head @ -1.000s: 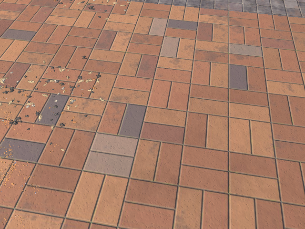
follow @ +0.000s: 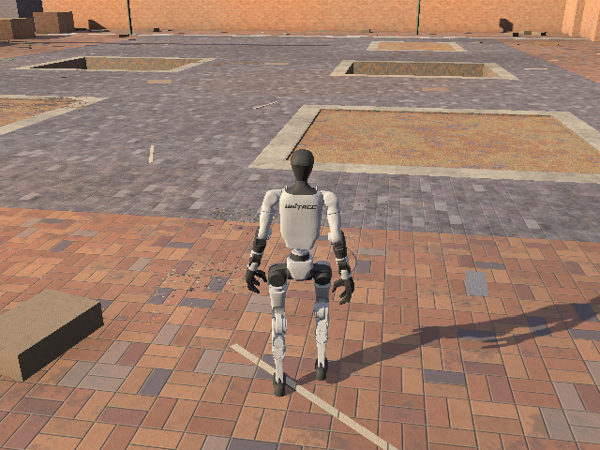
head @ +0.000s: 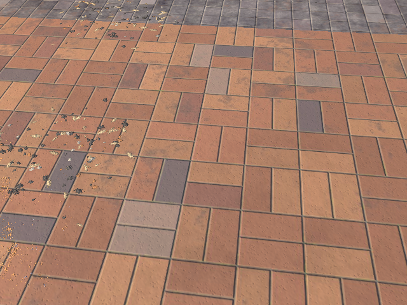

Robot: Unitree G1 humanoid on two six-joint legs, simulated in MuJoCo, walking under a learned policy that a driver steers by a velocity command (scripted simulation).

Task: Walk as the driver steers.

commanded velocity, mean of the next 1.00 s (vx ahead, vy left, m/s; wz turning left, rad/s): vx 0.45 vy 0.00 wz -0.28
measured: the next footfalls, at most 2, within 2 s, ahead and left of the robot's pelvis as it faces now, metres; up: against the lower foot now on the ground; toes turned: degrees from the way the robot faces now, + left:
right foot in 0.12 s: +0.12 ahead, -0.14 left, +0.00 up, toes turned -4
left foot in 0.64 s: +0.50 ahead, +0.08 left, +0.00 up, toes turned -7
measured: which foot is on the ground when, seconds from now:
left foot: down 0.00-0.14, up 0.16-0.62, down 0.64-1.00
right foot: up 0.00-0.10, down 0.12-0.64, up 0.66-1.00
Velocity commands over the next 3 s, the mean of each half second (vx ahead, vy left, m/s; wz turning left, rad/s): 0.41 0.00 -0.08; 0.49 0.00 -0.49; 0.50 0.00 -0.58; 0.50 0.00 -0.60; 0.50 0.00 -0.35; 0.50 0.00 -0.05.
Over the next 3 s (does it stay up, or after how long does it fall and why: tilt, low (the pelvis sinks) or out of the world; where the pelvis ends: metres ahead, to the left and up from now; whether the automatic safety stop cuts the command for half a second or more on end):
stays up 1.23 -0.83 0.01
